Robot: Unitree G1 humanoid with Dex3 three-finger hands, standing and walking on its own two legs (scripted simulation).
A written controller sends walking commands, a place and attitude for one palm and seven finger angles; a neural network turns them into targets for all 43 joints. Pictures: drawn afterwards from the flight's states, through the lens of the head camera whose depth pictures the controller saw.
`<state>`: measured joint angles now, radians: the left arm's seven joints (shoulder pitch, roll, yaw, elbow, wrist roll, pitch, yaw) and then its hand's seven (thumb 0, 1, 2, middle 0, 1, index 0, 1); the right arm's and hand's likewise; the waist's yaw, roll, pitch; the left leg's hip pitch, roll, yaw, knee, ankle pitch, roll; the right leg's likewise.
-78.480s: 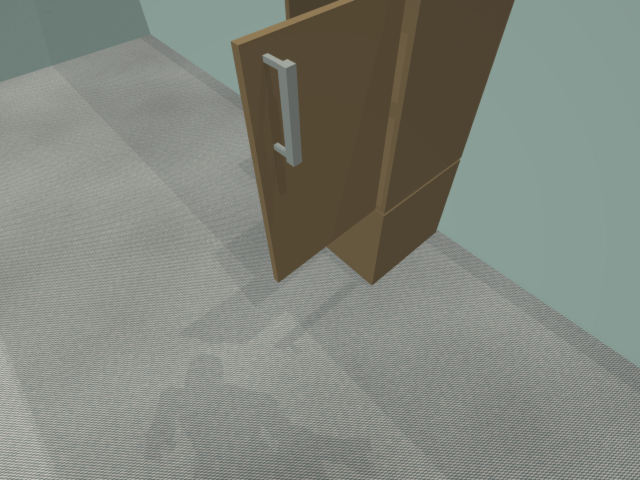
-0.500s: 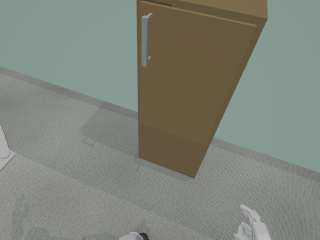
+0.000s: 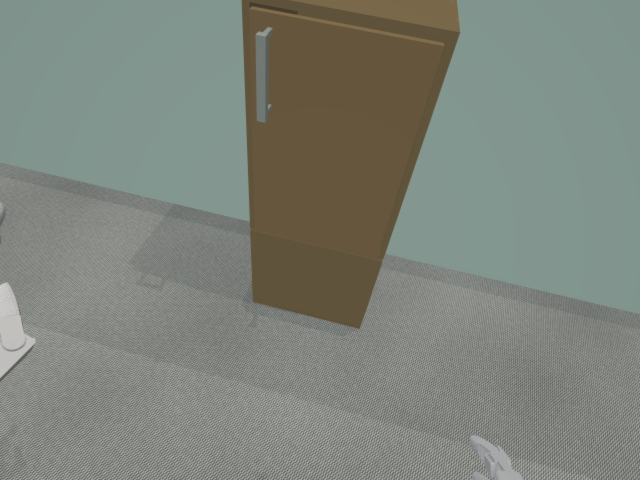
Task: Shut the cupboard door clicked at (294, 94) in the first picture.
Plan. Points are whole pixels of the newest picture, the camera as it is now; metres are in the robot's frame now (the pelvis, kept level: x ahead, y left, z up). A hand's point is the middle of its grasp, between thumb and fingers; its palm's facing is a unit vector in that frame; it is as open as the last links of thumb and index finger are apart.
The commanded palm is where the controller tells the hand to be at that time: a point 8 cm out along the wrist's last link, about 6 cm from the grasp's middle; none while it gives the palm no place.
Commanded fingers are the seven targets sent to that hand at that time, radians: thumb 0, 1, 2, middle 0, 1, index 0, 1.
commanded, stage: stop stepping back and stand still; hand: left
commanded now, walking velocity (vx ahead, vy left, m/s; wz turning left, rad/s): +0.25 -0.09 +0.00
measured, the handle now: (265, 76) +0.83 +0.14 +0.13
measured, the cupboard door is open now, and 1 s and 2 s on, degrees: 0 0 0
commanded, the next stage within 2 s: let the arm hang, fingers relaxed in 0.54 s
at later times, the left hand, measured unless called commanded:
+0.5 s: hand out of the picture +0.15 +0.29 +0.17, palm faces +0.40 -0.77 -0.50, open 7.4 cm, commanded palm +0.10 +0.33 +0.17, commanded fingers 0.00 0.90 0.90 -0.20 -0.30 -0.20 -0.30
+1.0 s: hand out of the picture +0.01 +0.23 -0.18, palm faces +0.08 -0.98 -0.17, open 6.8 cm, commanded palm none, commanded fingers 0.00 0.90 0.90 -0.20 -0.30 -0.20 -0.30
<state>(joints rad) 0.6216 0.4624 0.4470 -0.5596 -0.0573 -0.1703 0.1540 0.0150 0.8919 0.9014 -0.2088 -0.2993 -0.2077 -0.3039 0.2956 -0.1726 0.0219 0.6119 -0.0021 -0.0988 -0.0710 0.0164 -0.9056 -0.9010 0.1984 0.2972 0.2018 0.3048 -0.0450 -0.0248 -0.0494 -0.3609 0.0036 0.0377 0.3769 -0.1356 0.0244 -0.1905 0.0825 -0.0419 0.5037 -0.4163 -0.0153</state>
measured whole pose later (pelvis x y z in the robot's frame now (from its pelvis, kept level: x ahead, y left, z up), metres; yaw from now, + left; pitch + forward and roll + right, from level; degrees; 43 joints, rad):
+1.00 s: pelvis -0.04 +0.05 -0.01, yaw +2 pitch -1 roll -1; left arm 0.26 0.19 0.03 0.94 0.01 0.03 0.02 -0.05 1.02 0.90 -0.21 -0.30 -0.20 -0.30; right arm 0.24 -0.18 0.03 0.97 -0.02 0.02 -0.02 0.01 -0.91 -0.90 0.20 0.30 0.20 0.30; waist -0.01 -0.03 0.04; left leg -0.29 0.02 0.01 0.51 -0.20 0.01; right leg -0.17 0.01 -0.11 0.47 -0.29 -0.03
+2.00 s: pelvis -0.04 +0.08 +0.00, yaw +0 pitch -2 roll +0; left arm 0.35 0.13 0.01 1.16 0.02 0.00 0.03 0.00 0.91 0.90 -0.20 -0.30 -0.20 -0.30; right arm 0.33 -0.13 0.00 1.13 -0.01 0.01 -0.04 0.01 -0.91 -0.90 0.20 0.30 0.20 0.30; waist -0.02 0.01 0.03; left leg -0.21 -0.01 0.08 0.40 -0.15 0.04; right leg -0.13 -0.02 -0.05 0.41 -0.24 0.00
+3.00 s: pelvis -0.03 +0.06 +0.00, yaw +0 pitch -2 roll +0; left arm 0.31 0.13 0.00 1.17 0.01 0.00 0.03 0.00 0.91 0.90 -0.20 -0.30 -0.20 -0.30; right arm 0.29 -0.13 0.01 1.14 -0.01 0.01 -0.04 0.01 -0.91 -0.90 0.20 0.30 0.20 0.30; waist -0.01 0.01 0.05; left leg -0.19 0.01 0.07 0.38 -0.17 0.02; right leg -0.10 -0.01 -0.06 0.38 -0.25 -0.01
